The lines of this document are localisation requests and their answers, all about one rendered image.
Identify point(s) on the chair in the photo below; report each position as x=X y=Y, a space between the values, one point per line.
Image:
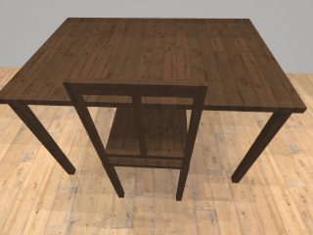
x=147 y=138

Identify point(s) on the table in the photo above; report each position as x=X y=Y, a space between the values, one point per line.
x=241 y=72

